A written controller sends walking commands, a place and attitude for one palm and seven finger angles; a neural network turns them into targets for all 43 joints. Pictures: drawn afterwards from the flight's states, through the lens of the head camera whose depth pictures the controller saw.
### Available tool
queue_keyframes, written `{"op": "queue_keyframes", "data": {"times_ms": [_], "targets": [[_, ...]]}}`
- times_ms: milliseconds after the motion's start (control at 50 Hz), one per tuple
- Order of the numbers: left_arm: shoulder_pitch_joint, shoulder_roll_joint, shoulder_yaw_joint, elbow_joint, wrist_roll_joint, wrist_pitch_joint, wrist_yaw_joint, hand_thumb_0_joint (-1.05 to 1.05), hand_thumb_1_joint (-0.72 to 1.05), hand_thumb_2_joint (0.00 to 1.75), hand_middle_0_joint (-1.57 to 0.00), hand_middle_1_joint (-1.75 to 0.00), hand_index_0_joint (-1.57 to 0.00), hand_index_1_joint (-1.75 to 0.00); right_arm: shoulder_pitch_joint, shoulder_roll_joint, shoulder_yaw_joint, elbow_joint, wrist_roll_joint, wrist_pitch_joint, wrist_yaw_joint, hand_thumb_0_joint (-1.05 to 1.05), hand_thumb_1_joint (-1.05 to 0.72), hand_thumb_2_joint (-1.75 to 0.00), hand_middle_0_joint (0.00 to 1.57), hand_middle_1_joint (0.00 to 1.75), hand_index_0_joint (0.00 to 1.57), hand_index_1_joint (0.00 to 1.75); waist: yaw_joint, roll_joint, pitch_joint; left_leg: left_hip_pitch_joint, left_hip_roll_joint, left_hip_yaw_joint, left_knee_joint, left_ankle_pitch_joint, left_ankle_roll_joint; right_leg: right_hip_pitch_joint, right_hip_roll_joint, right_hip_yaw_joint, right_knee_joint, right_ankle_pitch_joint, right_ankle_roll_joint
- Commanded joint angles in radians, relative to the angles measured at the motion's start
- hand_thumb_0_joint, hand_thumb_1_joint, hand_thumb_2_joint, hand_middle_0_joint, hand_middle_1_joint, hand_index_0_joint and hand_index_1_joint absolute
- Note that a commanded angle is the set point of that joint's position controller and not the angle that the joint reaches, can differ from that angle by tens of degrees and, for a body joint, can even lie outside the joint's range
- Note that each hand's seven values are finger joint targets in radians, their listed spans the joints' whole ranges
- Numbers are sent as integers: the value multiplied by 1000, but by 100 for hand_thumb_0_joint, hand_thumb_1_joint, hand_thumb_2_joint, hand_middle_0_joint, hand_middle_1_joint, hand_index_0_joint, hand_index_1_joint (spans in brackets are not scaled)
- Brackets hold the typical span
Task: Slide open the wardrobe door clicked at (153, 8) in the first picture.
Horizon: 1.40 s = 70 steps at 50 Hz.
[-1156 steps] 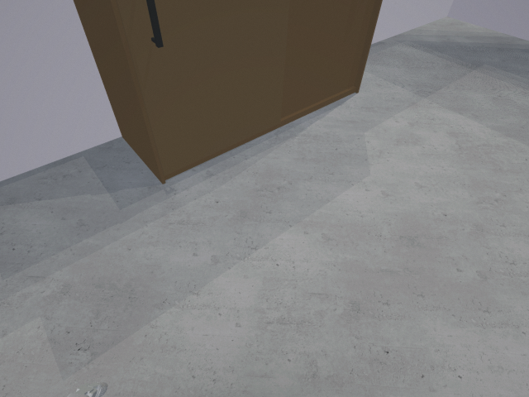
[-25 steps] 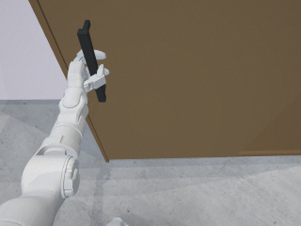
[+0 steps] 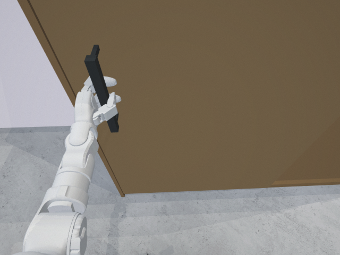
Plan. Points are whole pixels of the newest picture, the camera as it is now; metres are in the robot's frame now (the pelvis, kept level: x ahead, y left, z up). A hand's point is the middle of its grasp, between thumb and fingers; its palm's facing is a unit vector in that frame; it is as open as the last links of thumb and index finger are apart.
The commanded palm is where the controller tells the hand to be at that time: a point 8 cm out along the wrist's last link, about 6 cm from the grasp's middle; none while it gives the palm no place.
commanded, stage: tug the door sideways, standing still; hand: left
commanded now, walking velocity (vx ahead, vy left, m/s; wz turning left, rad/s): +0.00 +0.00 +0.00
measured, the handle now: (106, 94) +0.49 +0.15 +0.11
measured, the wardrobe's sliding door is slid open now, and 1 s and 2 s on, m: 0.00 0.05 0.17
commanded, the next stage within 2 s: step sideways, sliding the door along in 0.66 s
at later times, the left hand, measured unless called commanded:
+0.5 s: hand (116, 106) +0.44 +0.11 +0.11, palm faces +0.06 -1.00 -0.02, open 5.5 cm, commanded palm +0.42 +0.12 +0.11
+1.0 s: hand (132, 105) +0.44 +0.08 +0.11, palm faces -0.01 -0.99 -0.12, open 5.6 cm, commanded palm +0.43 +0.11 +0.12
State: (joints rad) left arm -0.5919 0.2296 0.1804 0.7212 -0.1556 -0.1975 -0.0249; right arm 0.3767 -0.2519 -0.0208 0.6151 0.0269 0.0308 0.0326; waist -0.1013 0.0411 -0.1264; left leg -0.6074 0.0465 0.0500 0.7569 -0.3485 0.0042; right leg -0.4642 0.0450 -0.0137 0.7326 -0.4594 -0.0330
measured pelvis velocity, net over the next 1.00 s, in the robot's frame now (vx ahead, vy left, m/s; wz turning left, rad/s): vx -0.02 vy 0.00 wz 0.00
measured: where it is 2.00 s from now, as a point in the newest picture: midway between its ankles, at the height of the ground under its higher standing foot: outside the picture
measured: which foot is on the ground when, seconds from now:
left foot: down 0.00-1.00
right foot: down 0.00-1.00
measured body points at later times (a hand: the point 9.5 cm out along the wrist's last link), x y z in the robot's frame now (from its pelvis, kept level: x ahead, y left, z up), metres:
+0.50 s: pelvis -0.01 +0.00 -0.01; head +0.05 -0.01 +0.44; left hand +0.43 +0.17 +0.12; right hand +0.06 -0.25 -0.13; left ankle +0.01 +0.12 -0.71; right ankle -0.07 -0.10 -0.71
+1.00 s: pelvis -0.02 +0.00 +0.00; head +0.02 -0.03 +0.45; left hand +0.44 +0.13 +0.12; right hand +0.04 -0.25 -0.14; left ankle +0.01 +0.12 -0.71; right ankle -0.06 -0.10 -0.70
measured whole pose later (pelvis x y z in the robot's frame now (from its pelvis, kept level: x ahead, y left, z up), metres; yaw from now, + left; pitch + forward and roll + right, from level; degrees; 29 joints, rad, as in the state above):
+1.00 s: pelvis -0.02 +0.00 +0.00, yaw +0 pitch +4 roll +0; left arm -0.87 0.20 0.03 1.03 -0.15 -0.13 0.09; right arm 0.31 -0.23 0.00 0.70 0.03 0.03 -0.08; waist -0.08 0.06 0.01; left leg -0.50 0.05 0.05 0.76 -0.34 0.01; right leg -0.43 0.05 0.00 0.87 -0.50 -0.02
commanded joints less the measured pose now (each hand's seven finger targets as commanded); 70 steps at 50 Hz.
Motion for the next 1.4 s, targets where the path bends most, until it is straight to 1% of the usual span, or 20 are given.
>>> {"op": "queue_keyframes", "data": {"times_ms": [0, 60, 180, 280, 360, 740, 760, 820, 940, 1000, 1060, 1080, 1120, 1160, 1220, 1280, 1320, 1340, 1360, 1380], "targets": [[-326, 100, -32, -305, 8, -68, -32, 0, 90, 90, -45, -140, -45, -140, 27, -137, -48, -101, 4, -26, -14, 0, -90, -90, 20, 30, 20, 30, 19, -35, -344, 389, -44, -41, 2, 583, 43, 58, 12, -12, -64, 789, 35], [-553, 139, -15, -232, 24, -63, -11, 0, 90, 90, -45, -140, -45, -140, 48, -143, -50, -57, -4, -17, -30, 0, -90, -90, 20, 30, 20, 30, -33, -55, -281, 364, -46, -53, 6, 500, 44, -3, 14, -8, -77, 711, 36], [-581, 2, -104, -176, 27, -69, -8, 0, 90, 90, -45, -140, -45, -140, 55, -128, -53, -26, -9, -28, -22, 0, -90, -90, 20, 30, 20, 30, -29, 44, -387, 479, -41, -80, 39, 648, 34, -76, 12, -20, -51, 705, 28], [-619, -80, -173, -129, 34, -85, 3, 0, 90, 90, -45, -140, -45, -140, 54, -126, -57, -19, -15, -35, -13, 0, -90, -90, 20, 30, 20, 30, -54, -34, -378, 466, -40, -98, 35, 570, 33, -114, 19, -33, -55, 629, 28], [-660, -134, -227, -104, 42, -101, 11, 0, 90, 90, -45, -140, -45, -140, 54, -126, -54, -18, -21, -43, -7, 0, -90, -90, 20, 30, 20, 30, -66, -7, -359, 460, -47, -103, 35, 509, 36, -133, 18, -33, -59, 579, 21], [-844, -243, -321, -60, 54, -125, 86, 0, 90, 90, -45, -140, -45, -140, 87, -122, -54, 28, -31, -94, 15, 0, -90, -90, 20, 30, 20, 30, -99, 18, -357, 439, -45, -125, 28, 344, 25, -227, 30, -47, -58, 418, 14], [-922, 246, -15, -81, 105, -109, 126, 0, 90, 90, -45, -140, -45, -140, 87, -166, -45, 0, 13, -65, -41, 0, -90, -90, 20, 30, 20, 30, 13, 31, -436, 480, 7, -114, -33, 321, 62, -17, -47, 0, -88, 379, 24], [-879, 6, -180, -60, 74, -70, 103, 0, 90, 90, -45, -140, -45, -140, 10, -105, -22, -10, 14, -44, -89, 0, -90, -90, 20, 30, 20, 30, -17, 61, -395, 493, 39, -111, -75, 364, 81, 39, -24, -25, -68, 394, 43], [-816, 0, -189, 52, 23, -22, 78, 0, 90, 90, -45, -140, -45, -140, -54, -131, -20, -11, -1, -25, -134, 0, -90, -90, 20, 30, 20, 30, 11, 103, -209, 550, 308, -511, -249, 323, 223, -88, -8, 45, 202, -95, 12], [-787, 28, -166, 88, 16, -8, 82, 0, 90, 90, -45, -140, -45, -140, -81, -136, -8, -8, -1, -14, -143, 0, -90, -90, 20, 30, 20, 30, 34, 74, -162, 448, 300, -435, -229, 289, 198, 31, -24, 45, 99, -75, 1], [-762, 62, -138, 124, 27, 1, 83, 0, 90, 90, -45, -140, -45, -140, -79, -149, -9, 1, 15, -27, -148, 0, -90, -90, 20, 30, 20, 30, 44, -41, -174, 245, 148, -149, -68, 247, 90, 352, -49, 33, -197, 185, -16], [-745, 63, -136, 141, 33, 3, 84, 0, 90, 90, -45, -140, -45, -140, -85, -134, -10, 5, 18, -39, -148, 0, -90, -90, 20, 30, 20, 30, 43, -161, -165, 188, 68, -36, 55, 186, 42, 390, -134, 134, -299, 248, -48], [-730, 99, -102, 174, 62, 29, 97, 0, 90, 90, -45, -140, -45, -140, -158, -119, -15, 5, 21, -54, -147, 0, -90, -90, 20, 30, 20, 30, 85, -376, -43, -36, -20, -33, 355, -188, -3, 421, -311, 407, -402, 357, -181], [-772, 65, -129, 116, 66, 34, 97, 0, 90, 90, -45, -140, -45, -140, -171, -131, -26, 28, 9, -69, -144, 0, -90, -90, 20, 30, 20, 30, 94, -243, -19, -84, 3, -74, 480, -206, -9, 490, -345, 406, -333, 673, -229], [-712, 26, -139, 15, 85, -14, 94, 0, 90, 90, -45, -140, -45, -140, -138, -99, -21, 27, -23, -92, -142, 0, -90, -90, 20, 30, 20, 30, 95, -156, -49, -24, 8, 26, 262, -114, -22, 607, -249, 162, -215, 979, -155], [-678, 13, -140, -89, 80, -54, 80, 0, 90, 90, -45, -140, -45, -140, -154, -88, -31, 1, -20, -98, -159, 0, -90, -90, 20, 30, 20, 30, 108, -211, -67, 96, 13, 74, -8, 28, -32, 611, -215, 124, -167, 1048, -112], [-665, -8, -167, -159, 81, -76, 69, 0, 90, 90, -45, -140, -45, -140, -131, -92, -38, -4, -17, -96, -172, 0, -90, -90, 20, 30, 20, 30, 79, -209, -135, 347, 35, 85, -237, 205, -5, 497, -167, 63, -49, 1089, -10], [-679, -38, -204, -209, 74, -89, 61, 0, 90, 90, -45, -140, -45, -140, -113, -101, -46, -2, -14, -94, -175, 0, -90, -90, 20, 30, 20, 30, 37, -176, -202, 625, 107, 5, -363, 448, 52, 310, -128, 17, 131, 996, 64], [-689, -93, -252, -259, 51, -100, 46, 0, 90, 90, -45, -140, -45, -140, -125, -138, -60, -11, -12, -93, -166, 0, -90, -90, 20, 30, 20, 30, 11, 88, -268, 938, 369, -310, -331, 1052, 194, -52, -14, 15, 439, 418, 125], [-689, -121, -254, -322, 41, -108, 44, 0, 90, 90, -45, -140, -45, -140, -152, -114, -53, -17, -19, -100, -128, 0, -90, -90, 20, 30, 20, 30, 32, 173, -352, 1062, 556, -486, -223, 1319, 277, -196, -10, 156, 634, -158, 80]]}}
